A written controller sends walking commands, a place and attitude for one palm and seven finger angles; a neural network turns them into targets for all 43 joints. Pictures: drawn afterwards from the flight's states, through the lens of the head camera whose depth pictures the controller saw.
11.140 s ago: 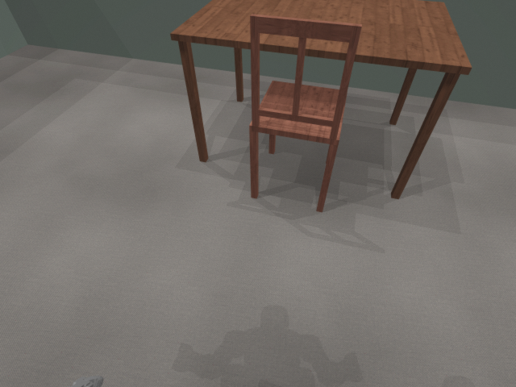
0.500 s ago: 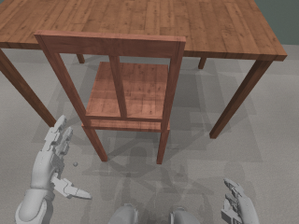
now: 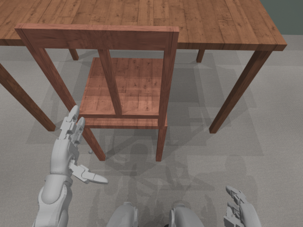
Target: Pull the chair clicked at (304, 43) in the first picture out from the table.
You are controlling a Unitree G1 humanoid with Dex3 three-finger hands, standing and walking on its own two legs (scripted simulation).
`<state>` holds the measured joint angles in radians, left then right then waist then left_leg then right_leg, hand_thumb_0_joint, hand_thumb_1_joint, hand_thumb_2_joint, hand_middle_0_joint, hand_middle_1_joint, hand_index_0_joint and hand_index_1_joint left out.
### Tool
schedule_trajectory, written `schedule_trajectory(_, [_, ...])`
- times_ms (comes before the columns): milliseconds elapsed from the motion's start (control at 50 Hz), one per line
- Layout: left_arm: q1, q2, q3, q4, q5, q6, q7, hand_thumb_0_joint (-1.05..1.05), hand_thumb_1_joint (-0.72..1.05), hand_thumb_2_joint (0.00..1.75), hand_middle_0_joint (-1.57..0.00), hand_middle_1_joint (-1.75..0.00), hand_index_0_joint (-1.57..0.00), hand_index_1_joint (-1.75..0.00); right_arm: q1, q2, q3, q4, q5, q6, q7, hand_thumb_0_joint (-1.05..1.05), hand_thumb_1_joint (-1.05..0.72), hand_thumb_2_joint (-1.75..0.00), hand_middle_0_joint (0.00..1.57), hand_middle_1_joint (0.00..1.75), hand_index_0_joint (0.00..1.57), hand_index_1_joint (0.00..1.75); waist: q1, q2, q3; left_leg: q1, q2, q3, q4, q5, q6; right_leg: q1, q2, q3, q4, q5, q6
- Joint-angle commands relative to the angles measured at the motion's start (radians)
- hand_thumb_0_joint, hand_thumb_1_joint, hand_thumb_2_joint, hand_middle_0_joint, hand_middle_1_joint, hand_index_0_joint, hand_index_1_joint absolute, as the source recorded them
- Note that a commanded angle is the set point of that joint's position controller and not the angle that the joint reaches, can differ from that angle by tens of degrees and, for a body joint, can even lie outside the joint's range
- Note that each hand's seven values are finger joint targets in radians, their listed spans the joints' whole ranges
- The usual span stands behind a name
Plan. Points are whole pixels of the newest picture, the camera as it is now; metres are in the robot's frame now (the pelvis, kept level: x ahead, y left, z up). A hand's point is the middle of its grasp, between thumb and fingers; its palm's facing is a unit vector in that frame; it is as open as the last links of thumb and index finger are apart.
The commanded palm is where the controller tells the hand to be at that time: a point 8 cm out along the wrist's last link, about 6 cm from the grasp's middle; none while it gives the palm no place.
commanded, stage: aim the fingers beside a spindle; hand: left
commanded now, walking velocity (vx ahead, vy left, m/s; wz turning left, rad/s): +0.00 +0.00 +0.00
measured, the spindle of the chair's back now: (112, 86) +0.51 +0.14 +0.02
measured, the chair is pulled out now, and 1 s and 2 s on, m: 0.00 0.00 0.00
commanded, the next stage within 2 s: push the fingers through the gap in 1.34 s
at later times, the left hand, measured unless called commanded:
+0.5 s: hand (108, 139) +0.34 +0.13 +0.01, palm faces +0.00 -1.00 -0.02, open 16.9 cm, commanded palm +0.32 +0.19 +0.01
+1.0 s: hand (114, 134) +0.36 +0.12 +0.00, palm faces +0.02 -1.00 -0.03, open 16.9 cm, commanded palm +0.33 +0.18 +0.00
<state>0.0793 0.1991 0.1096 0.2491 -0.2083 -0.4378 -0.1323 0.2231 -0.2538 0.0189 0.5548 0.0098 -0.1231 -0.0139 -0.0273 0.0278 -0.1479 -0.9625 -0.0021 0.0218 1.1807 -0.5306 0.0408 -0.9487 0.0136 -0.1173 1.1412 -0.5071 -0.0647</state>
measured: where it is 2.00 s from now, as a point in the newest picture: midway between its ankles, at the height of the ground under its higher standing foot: outside the picture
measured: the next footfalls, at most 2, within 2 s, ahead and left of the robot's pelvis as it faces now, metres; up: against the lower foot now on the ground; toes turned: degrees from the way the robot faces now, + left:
none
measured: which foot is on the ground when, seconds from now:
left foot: down 0.00-1.00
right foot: down 0.00-1.00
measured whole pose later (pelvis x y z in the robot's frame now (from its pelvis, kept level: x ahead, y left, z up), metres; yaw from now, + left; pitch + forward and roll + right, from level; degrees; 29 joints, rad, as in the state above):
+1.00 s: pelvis -0.01 +0.00 -0.02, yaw -1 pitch +22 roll -1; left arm -0.22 0.15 0.07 0.51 -0.12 -0.50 0.02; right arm 0.23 -0.25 0.01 0.58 -0.01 -0.01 0.03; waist -0.05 0.03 -0.16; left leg -1.10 0.00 0.04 1.27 -0.55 0.04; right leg -1.10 0.01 -0.10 1.24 -0.53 -0.07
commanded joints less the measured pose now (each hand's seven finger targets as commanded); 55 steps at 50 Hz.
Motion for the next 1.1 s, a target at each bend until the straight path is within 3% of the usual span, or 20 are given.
schedule_trajectory(0, [-0.175,0.112,0.048,-0.202,0.003,-0.089,0.014,0.00,-0.50,0.30,-0.06,-0.08,-0.06,-0.08,-0.017,-0.129,-0.061,-0.134,0.003,-0.041,-0.010,0.00,-0.90,-0.90,0.20,0.30,0.20,0.30,-0.008,0.005,-0.312,0.141,0.000,-0.061,-0.151,0.260,-0.013,0.228,-0.018,0.115,-0.157,0.241,0.038])
schedule_trajectory(60, [-0.178,0.086,0.016,-0.189,0.012,-0.093,0.021,0.00,-0.50,0.30,-0.06,-0.08,-0.06,-0.08,-0.020,-0.129,-0.061,-0.133,0.002,-0.036,-0.005,0.00,-0.90,-0.90,0.20,0.30,0.20,0.30,-0.009,0.014,-0.317,0.150,0.001,-0.065,-0.148,0.265,-0.014,0.205,-0.017,0.108,-0.145,0.241,0.035])
schedule_trajectory(160, [-0.240,0.092,0.022,-0.101,0.028,-0.084,0.044,0.00,-0.50,0.30,-0.06,-0.08,-0.06,-0.08,-0.014,-0.134,-0.061,-0.122,0.002,-0.016,-0.003,0.00,-0.90,-0.90,0.20,0.30,0.20,0.30,-0.024,-0.055,-0.279,0.083,-0.001,-0.061,-0.128,0.207,-0.010,0.187,-0.019,0.119,-0.149,0.191,0.041])
schedule_trajectory(240, [-0.310,0.107,0.032,-0.122,0.037,-0.102,0.064,0.00,-0.50,0.30,-0.06,-0.08,-0.06,-0.08,-0.015,-0.131,-0.062,-0.123,-0.003,-0.007,-0.003,0.00,-0.90,-0.90,0.20,0.30,0.20,0.30,-0.015,-0.016,-0.339,0.094,-0.002,-0.058,-0.116,0.225,-0.010,0.197,-0.019,0.126,-0.132,0.207,0.037])
schedule_trajectory(300, [-0.338,0.064,-0.011,-0.109,0.042,-0.107,0.070,0.00,-0.50,0.30,-0.06,-0.08,-0.06,-0.08,-0.014,-0.126,-0.062,-0.117,-0.005,-0.002,0.002,0.00,-0.90,-0.90,0.20,0.30,0.20,0.30,-0.023,0.003,-0.353,0.108,-0.003,-0.057,-0.107,0.240,-0.010,0.183,-0.021,0.125,-0.124,0.232,0.038])
schedule_trajectory(380, [-0.396,0.065,-0.008,-0.046,0.053,-0.103,0.085,0.00,-0.50,0.30,-0.06,-0.08,-0.06,-0.08,-0.008,-0.131,-0.062,-0.105,-0.005,0.010,0.004,0.00,-0.90,-0.90,0.20,0.30,0.20,0.30,-0.034,-0.018,-0.341,0.089,-0.001,-0.063,-0.096,0.218,-0.010,0.146,-0.020,0.119,-0.114,0.208,0.039])
schedule_trajectory(440, [-0.413,0.083,0.013,-0.003,0.058,-0.102,0.094,0.00,-0.50,0.30,-0.06,-0.08,-0.06,-0.08,-0.004,-0.133,-0.061,-0.106,-0.005,0.019,0.007,0.00,-0.90,-0.90,0.20,0.30,0.20,0.30,-0.025,-0.030,-0.344,0.058,-0.004,-0.060,-0.091,0.205,-0.011,0.161,-0.020,0.129,-0.112,0.197,0.037])
schedule_trajectory(520, [-0.485,0.069,0.003,-0.004,0.062,-0.116,0.104,0.00,-0.50,0.30,-0.06,-0.08,-0.06,-0.08,0.003,-0.127,-0.062,-0.100,-0.009,0.026,0.010,0.00,-0.90,-0.90,0.20,0.30,0.20,0.30,-0.031,-0.028,-0.390,0.057,-0.005,-0.052,-0.072,0.235,-0.009,0.180,-0.024,0.139,-0.099,0.246,0.039])
schedule_trajectory(580, [-0.458,0.073,0.015,0.005,0.063,-0.124,0.112,0.00,-0.50,0.30,-0.06,-0.08,-0.06,-0.08,0.015,-0.127,-0.067,-0.097,-0.009,0.031,0.016,0.00,-0.90,-0.90,0.20,0.30,0.20,0.30,-0.022,-0.024,-0.414,0.071,-0.003,-0.054,-0.070,0.268,-0.012,0.188,-0.022,0.134,-0.086,0.284,0.037])
schedule_trajectory(600, [-0.460,0.037,-0.023,0.017,0.066,-0.121,0.109,0.00,-0.50,0.30,-0.06,-0.08,-0.06,-0.08,0.011,-0.124,-0.066,-0.098,-0.010,0.034,0.018,0.00,-0.90,-0.90,0.20,0.30,0.20,0.30,-0.032,-0.020,-0.402,0.065,-0.004,-0.050,-0.065,0.264,-0.011,0.176,-0.022,0.136,-0.089,0.285,0.039])
schedule_trajectory(660, [-0.541,0.032,-0.037,0.058,0.078,-0.122,0.117,0.00,-0.50,0.30,-0.06,-0.08,-0.06,-0.08,0.019,-0.130,-0.066,-0.084,-0.010,0.042,0.020,0.00,-0.90,-0.90,0.20,0.30,0.20,0.30,-0.054,-0.027,-0.366,0.046,-0.001,-0.061,-0.059,0.232,-0.011,0.121,-0.021,0.126,-0.078,0.242,0.038])
schedule_trajectory(720, [-0.569,0.029,-0.033,0.080,0.086,-0.127,0.135,0.00,-0.50,0.30,-0.06,-0.08,-0.06,-0.08,0.022,-0.130,-0.069,-0.083,-0.013,0.050,0.022,0.00,-0.90,-0.90,0.20,0.30,0.20,0.30,-0.049,-0.026,-0.385,0.055,-0.003,-0.063,-0.056,0.209,-0.011,0.101,-0.020,0.124,-0.079,0.205,0.037])
schedule_trajectory(780, [-0.548,0.079,0.022,0.042,0.091,-0.141,0.153,0.00,-0.50,0.30,-0.06,-0.08,-0.06,-0.08,0.027,-0.129,-0.072,-0.093,-0.016,0.057,0.023,0.00,-0.90,-0.90,0.20,0.30,0.20,0.30,-0.019,0.009,-0.455,0.083,-0.004,-0.060,-0.062,0.265,-0.014,0.146,-0.019,0.127,-0.061,0.264,0.033])
schedule_trajectory(800, [-0.555,0.052,-0.007,0.029,0.092,-0.141,0.153,0.00,-0.50,0.30,-0.06,-0.08,-0.06,-0.08,0.028,-0.125,-0.070,-0.094,-0.017,0.059,0.026,0.00,-0.90,-0.90,0.20,0.30,0.20,0.30,-0.028,0.003,-0.468,0.095,-0.003,-0.059,-0.060,0.283,-0.013,0.156,-0.020,0.127,-0.061,0.288,0.035])
schedule_trajectory(880, [-0.472,0.076,0.029,0.067,0.089,-0.126,0.154,0.00,-0.50,0.30,-0.06,-0.08,-0.06,-0.08,0.031,-0.126,-0.069,-0.100,-0.012,0.072,0.030,0.00,-0.90,-0.90,0.20,0.30,0.20,0.30,-0.017,-0.043,-0.429,0.055,-0.004,-0.053,-0.068,0.268,-0.014,0.184,-0.016,0.130,-0.072,0.295,0.037])
schedule_trajectory(920, [-0.509,0.056,0.003,0.066,0.086,-0.125,0.147,0.00,-0.50,0.30,-0.06,-0.08,-0.06,-0.08,0.027,-0.127,-0.067,-0.097,-0.009,0.074,0.028,0.00,-0.90,-0.90,0.20,0.30,0.20,0.30,-0.036,-0.065,-0.394,0.033,-0.004,-0.053,-0.068,0.230,-0.010,0.172,-0.017,0.133,-0.084,0.259,0.040])
schedule_trajectory(960, [-0.504,0.032,-0.024,0.049,0.088,-0.135,0.143,0.00,-0.50,0.30,-0.06,-0.08,-0.06,-0.08,0.024,-0.126,-0.067,-0.101,-0.010,0.073,0.028,0.00,-0.90,-0.90,0.20,0.30,0.20,0.30,-0.034,-0.019,-0.400,0.065,-0.004,-0.057,-0.073,0.236,-0.012,0.148,-0.016,0.126,-0.082,0.250,0.035])
schedule_trajectory(980, [-0.492,0.044,-0.007,0.058,0.082,-0.135,0.144,0.00,-0.50,0.30,-0.06,-0.08,-0.06,-0.08,0.023,-0.128,-0.069,-0.100,-0.009,0.074,0.027,0.00,-0.90,-0.90,0.20,0.30,0.20,0.30,-0.033,-0.045,-0.395,0.059,-0.003,-0.056,-0.070,0.228,-0.011,0.151,-0.015,0.128,-0.087,0.242,0.037])
schedule_trajectory(1040, [-0.571,0.025,-0.048,0.066,0.084,-0.146,0.134,0.00,-0.50,0.30,-0.06,-0.08,-0.06,-0.08,0.022,-0.131,-0.066,-0.091,-0.007,0.069,0.022,0.00,-0.90,-0.90,0.20,0.30,0.20,0.30,-0.066,-0.047,-0.350,0.050,0.000,-0.065,-0.065,0.178,-0.007,0.098,-0.015,0.127,-0.099,0.180,0.039])
schedule_trajectory(1080, [-0.599,0.070,-0.004,0.069,0.085,-0.156,0.139,0.00,-0.50,0.30,-0.06,-0.08,-0.06,-0.08,0.022,-0.134,-0.067,-0.082,-0.009,0.068,0.017,0.00,-0.90,-0.90,0.20,0.30,0.20,0.30,-0.052,-0.022,-0.362,0.041,-0.004,-0.062,-0.062,0.167,-0.009,0.105,-0.018,0.136,-0.097,0.163,0.037])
